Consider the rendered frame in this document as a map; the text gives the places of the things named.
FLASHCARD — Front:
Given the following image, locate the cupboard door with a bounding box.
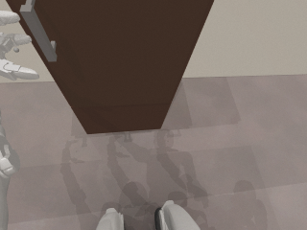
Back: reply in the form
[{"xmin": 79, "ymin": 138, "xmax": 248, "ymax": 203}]
[{"xmin": 12, "ymin": 0, "xmax": 210, "ymax": 107}]

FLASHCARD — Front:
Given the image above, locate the handle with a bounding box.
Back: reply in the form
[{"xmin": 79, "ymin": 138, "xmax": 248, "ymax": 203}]
[{"xmin": 20, "ymin": 0, "xmax": 58, "ymax": 62}]

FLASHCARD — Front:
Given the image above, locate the robot left upper arm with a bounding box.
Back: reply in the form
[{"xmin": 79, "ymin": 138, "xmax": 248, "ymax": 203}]
[{"xmin": 0, "ymin": 135, "xmax": 21, "ymax": 230}]

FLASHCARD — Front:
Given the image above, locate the robot left thigh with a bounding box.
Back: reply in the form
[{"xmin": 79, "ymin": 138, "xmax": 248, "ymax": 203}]
[{"xmin": 96, "ymin": 212, "xmax": 125, "ymax": 230}]

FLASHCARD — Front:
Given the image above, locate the right robot shin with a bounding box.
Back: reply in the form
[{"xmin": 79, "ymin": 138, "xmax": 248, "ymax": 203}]
[{"xmin": 160, "ymin": 200, "xmax": 175, "ymax": 230}]

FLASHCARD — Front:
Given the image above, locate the robot left hand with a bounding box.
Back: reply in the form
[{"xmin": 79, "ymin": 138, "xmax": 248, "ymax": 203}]
[{"xmin": 0, "ymin": 11, "xmax": 39, "ymax": 81}]

